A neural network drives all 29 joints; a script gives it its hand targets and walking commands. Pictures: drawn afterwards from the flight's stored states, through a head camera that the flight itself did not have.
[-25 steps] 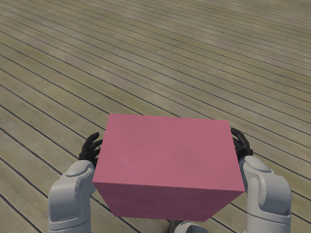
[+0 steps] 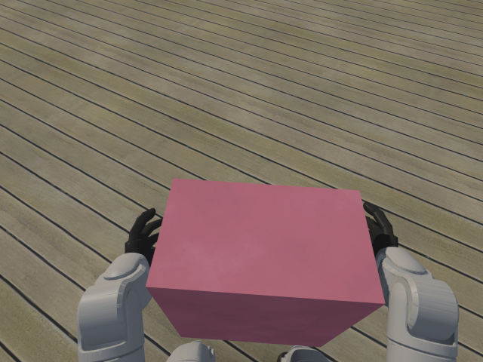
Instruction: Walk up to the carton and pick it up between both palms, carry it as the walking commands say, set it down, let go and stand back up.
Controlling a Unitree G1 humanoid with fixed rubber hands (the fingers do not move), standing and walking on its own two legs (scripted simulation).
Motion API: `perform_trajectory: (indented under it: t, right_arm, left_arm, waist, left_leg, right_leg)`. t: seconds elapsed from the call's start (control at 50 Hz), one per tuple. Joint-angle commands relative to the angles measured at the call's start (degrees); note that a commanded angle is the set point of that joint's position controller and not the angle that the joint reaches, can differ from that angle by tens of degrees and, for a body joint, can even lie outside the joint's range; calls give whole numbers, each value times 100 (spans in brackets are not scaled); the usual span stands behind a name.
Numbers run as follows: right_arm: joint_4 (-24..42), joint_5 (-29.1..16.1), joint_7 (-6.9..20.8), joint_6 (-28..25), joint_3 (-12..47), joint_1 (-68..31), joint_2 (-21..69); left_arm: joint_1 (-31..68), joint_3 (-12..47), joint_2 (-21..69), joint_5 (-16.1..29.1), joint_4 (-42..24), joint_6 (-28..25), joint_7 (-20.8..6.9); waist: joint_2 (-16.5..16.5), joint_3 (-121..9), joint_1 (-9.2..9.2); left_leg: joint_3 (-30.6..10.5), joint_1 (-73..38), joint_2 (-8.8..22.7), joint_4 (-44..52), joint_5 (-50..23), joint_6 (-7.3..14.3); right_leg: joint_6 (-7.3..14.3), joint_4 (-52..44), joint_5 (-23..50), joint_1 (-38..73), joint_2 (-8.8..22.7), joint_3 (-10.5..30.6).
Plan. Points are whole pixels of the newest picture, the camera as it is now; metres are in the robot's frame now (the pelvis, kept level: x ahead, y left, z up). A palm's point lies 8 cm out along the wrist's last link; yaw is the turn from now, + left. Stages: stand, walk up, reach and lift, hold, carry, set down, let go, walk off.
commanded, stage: carry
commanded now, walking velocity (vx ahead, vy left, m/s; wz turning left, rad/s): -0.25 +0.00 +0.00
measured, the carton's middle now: (257, 274) +0.24 -0.02 +0.00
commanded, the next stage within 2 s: none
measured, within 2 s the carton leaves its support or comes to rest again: neither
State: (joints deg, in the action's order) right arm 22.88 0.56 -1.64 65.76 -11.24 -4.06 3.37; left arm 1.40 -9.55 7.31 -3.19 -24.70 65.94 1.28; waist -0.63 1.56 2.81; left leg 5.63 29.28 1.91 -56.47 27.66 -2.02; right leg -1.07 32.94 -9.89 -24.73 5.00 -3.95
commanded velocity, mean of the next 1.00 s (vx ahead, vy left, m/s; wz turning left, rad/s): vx -0.25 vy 0.00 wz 0.00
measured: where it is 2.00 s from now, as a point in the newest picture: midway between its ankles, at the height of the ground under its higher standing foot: outside the picture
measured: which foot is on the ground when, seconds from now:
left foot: up 0.00-0.06, down 0.08-0.46, up 0.48-0.72, down 0.74-1.00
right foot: down 0.00-0.10, up 0.12-0.42, down 0.44-0.76, up 0.78-1.00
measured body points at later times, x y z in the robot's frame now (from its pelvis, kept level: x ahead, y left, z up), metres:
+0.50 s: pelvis -0.24 +0.02 +0.00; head -0.24 +0.02 +0.45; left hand +0.03 +0.19 +0.05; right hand +0.02 -0.16 +0.06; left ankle -0.08 +0.12 -0.71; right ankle -0.25 -0.10 -0.73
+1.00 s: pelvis -0.46 +0.07 +0.00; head -0.45 +0.08 +0.45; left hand -0.20 +0.26 +0.05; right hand -0.19 -0.09 +0.07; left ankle -0.36 +0.17 -0.73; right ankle -0.48 -0.06 -0.69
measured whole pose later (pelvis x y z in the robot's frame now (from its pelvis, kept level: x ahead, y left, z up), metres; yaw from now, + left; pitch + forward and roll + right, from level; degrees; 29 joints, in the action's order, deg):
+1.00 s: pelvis -0.46 +0.07 +0.00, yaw -2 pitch +2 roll -2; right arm 22.5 4.7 -1.5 65.9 -11.0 -4.6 7.1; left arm 3.7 -9.7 2.4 0.1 -22.0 67.0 1.3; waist 0.7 -0.8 -3.9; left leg 5.8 26.9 4.7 -33.5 8.3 2.0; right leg -1.6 51.7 -28.8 -24.6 0.5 -3.6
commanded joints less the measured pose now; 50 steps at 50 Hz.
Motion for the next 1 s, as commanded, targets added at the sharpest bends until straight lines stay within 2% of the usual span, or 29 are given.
perform_trajectory:
  t: [0.0, 0.04, 0.06, 0.08, 0.1, 0.12, 0.14, 0.16, 0.22, 0.34, 0.4, 0.42, 0.44, 0.46, 0.48, 0.5, 0.52, 0.56, 0.6, 0.66, 0.7, 0.72, 0.74, 0.76, 0.78, 0.8, 0.82, 0.88, 0.98]
  right_arm:
    - [955, -2127, 1281, -75, 5003, -2982, 4840]
    - [768, -2040, 1293, -6, 4863, -2711, 4681]
    - [672, -1998, 1315, 21, 4766, -2593, 4612]
    - [601, -1963, 1343, 50, 4673, -2544, 4572]
    - [345, -1871, 1377, -30, 4506, -2576, 4524]
    - [531, -1873, 1378, -1, 4576, -2626, 4618]
    - [658, -1808, 1355, 17, 4523, -2679, 4578]
    - [715, -1669, 1325, 6, 4388, -2725, 4545]
    - [705, -1549, 1271, -1, 4292, -2733, 4476]
    - [498, -1346, 1142, 71, 4126, -2409, 4347]
    - [490, -1325, 1155, 98, 4222, -2393, 4431]
    - [513, -1332, 1171, 111, 4298, -2401, 4453]
    - [773, -1387, 1224, 121, 4383, -2756, 4528]
    - [789, -1512, 1268, 121, 4488, -3182, 4681]
    - [712, -1633, 1306, 97, 4547, -3324, 4794]
    - [659, -1753, 1339, 54, 4632, -3221, 4847]
    - [626, -1840, 1361, 22, 4747, -3195, 4941]
    - [661, -1930, 1371, -23, 4914, -3130, 4984]
    - [762, -2073, 1341, -34, 4988, -3195, 4897]
    - [573, -2041, 1317, 48, 4868, -3029, 4665]
    - [361, -1989, 1350, 102, 4745, -2837, 4590]
    - [305, -1976, 1378, 118, 4660, -2763, 4575]
    - [268, -1973, 1407, 139, 4582, -2750, 4606]
    - [57, -1841, 1423, 31, 4398, -2776, 4582]
    - [239, -1853, 1410, 44, 4462, -2769, 4715]
    - [426, -1814, 1381, 38, 4407, -2829, 4713]
    - [517, -1668, 1349, 25, 4299, -2851, 4688]
    - [666, -1551, 1264, -9, 4248, -2855, 4635]
    - [697, -1297, 1089, 6, 4176, -2375, 4407]
  left_arm:
    - [2693, 4298, 4101, 1660, -1153, -80, -1066]
    - [2511, 4267, 3915, 1550, -1006, -24, -1049]
    - [2463, 4282, 3864, 1534, -938, -1, -1049]
    - [2521, 4313, 3835, 1545, -904, 10, -1054]
    - [3009, 4449, 4018, 1663, -1086, 34, -1099]
    - [2982, 4445, 4030, 1641, -951, 42, -1149]
    - [3082, 4549, 4188, 1783, -809, 42, -1206]
    - [3226, 4585, 4322, 1890, -678, 27, -1234]
    - [3472, 4593, 4323, 2103, -595, 6, -1209]
    - [3138, 4567, 4137, 2254, -230, 147, -1223]
    - [2896, 4443, 4226, 2251, -29, 155, -1261]
    - [2869, 4381, 4262, 2250, -21, 151, -1274]
    - [3030, 4361, 4146, 2134, -34, 56, -1252]
    - [3423, 4366, 4342, 2153, -368, 6, -1270]
    - [3413, 4262, 4416, 2120, -385, 35, -1281]
    - [3338, 4260, 4381, 2093, -561, 33, -1272]
    - [3414, 4318, 4335, 2060, -728, 15, -1244]
    - [3233, 4255, 4318, 1899, -838, -17, -1180]
    - [3034, 4193, 4202, 1799, -881, -19, -1123]
    - [2711, 4111, 3960, 1580, -679, 47, -1061]
    - [2600, 4063, 3874, 1478, -499, 97, -1055]
    - [2575, 4096, 3887, 1474, -474, 104, -1057]
    - [2681, 4131, 3902, 1508, -488, 99, -1061]
    - [3205, 4344, 4179, 1661, -790, 113, -1118]
    - [3139, 4380, 4246, 1669, -668, 112, -1172]
    - [3253, 4502, 4394, 1830, -620, 95, -1215]
    - [3378, 4551, 4500, 1946, -544, 72, -1243]
    - [3601, 4597, 4440, 2197, -607, 30, -1242]
    - [3229, 4602, 4182, 2351, -512, 112, -1260]
  waist:
    - [-1320, -2523, -343]
    - [-1374, -2539, -299]
    - [-1113, -2506, -291]
    - [-444, -2420, -299]
    - [1756, -1863, -278]
    - [1997, -1852, -199]
    - [1543, -1926, -132]
    - [1083, -1970, -172]
    - [1066, -1959, -270]
    - [1409, -2281, -197]
    - [1229, -2419, -300]
    - [810, -2285, -328]
    - [-969, -1981, -364]
    - [-1796, -1502, -373]
    - [-1372, -1255, -347]
    - [-835, -1235, -279]
    - [-672, -1346, -205]
    - [-779, -1789, -199]
    - [-985, -2007, -257]
    - [-1400, -2157, -321]
    - [-1419, -2198, -269]
    - [-1048, -2280, -288]
    - [-307, -2250, -298]
    - [1874, -1737, -283]
    - [1962, -1859, -218]
    - [1499, -2042, -176]
    - [1086, -2100, -212]
    - [1119, -1983, -286]
    - [1352, -2326, -218]
  left_leg:
    - [-10, -654, -81, 1051, 104, -13]
    - [108, -1188, -138, 2416, -357, 56]
    - [-14, -1626, -11, 3269, -787, 31]
    - [-587, -2119, 486, 3699, -823, 7]
    - [-2096, -1718, 1895, 3856, -1641, 635]
    - [-2325, -1343, 2415, 3883, -2958, 1088]
    - [-2006, -1182, 2298, 3677, -3645, 1249]
    - [-1571, -997, 2044, 3549, -3537, 1167]
    - [-812, -1500, 1365, 3336, -2676, 787]
    - [-1609, -2187, 1719, 3763, -2309, 1002]
    - [-1231, -1966, 1415, 3663, -1990, 595]
    - [-929, -1567, 1113, 3473, -1591, 237]
    - [-5, -520, 275, 2679, -919, -274]
    - [6, -256, 227, 946, 111, -219]
    - [-276, -65, 134, -423, 205, -157]
    - [-483, -62, 115, -1111, -67, -113]
    - [-483, 56, 116, -1375, -401, -58]
    - [-177, 302, 101, -957, -448, -103]
    - [-30, 111, 42, -85, -88, -123]
    - [35, -522, -120, 1254, 197, -29]
    - [109, -1164, -144, 2890, -583, 20]
    - [-199, -1719, 108, 3622, -923, -32]
    - [-828, -2282, 727, 3882, -1052, -54]
    - [-2108, -1902, 2009, 3808, -2590, 611]
    - [-2140, -1709, 2300, 3582, -4310, 1021]
    - [-1804, -1636, 2165, 3382, -4903, 1179]
    - [-1394, -1412, 1954, 3324, -4435, 1129]
    - [-790, -1592, 1312, 3330, -2706, 824]
    - [-1521, -2168, 1693, 3564, -2623, 1013]
  right_leg:
    - [778, -907, 2031, 1717, 1304, 1044]
    - [673, -841, 1794, 1749, 1259, 1094]
    - [430, -676, 1500, 1502, 1076, 964]
    - [165, -269, 948, 920, 831, 741]
    - [-173, 441, -848, -298, -43, -147]
    - [-129, 2017, -2384, -445, -227, -106]
    - [-14, 2966, -2393, -441, -292, 381]
    - [29, 3592, -2137, -375, -331, 533]
    - [-93, 3224, -1614, -667, -323, 246]
    - [21, 1058, -2166, 100, -575, -47]
    - [175, -929, -1498, 1147, -621, -245]
    - [210, -1670, -1312, 1601, -322, 66]
    - [688, -1833, -1814, 1346, 974, 1632]
    - [1189, -1951, -883, 358, 1931, 2231]
    - [1411, -2063, -368, -106, 2121, 2018]
    - [1236, -1929, -28, -239, 1856, 1530]
    - [927, -1603, 623, 61, 1508, 1038]
    - [699, -951, 1827, 1052, 1093, 516]
    - [725, -776, 2341, 1530, 1098, 638]
    - [802, -967, 1849, 1745, 1326, 1152]
    - [617, -775, 1751, 1719, 1211, 1077]
    - [345, -489, 1509, 1424, 1002, 919]
    - [92, -28, 948, 725, 764, 677]
    - [-191, 576, -1087, -515, -73, -160]
    - [-114, 2018, -2413, -532, -150, 21]
    - [-4, 2874, -2395, -516, -269, 374]
    - [24, 3465, -2156, -426, -300, 472]
    - [-83, 2979, -1628, -661, -284, 190]
    - [12, 1190, -2043, -26, -520, -4]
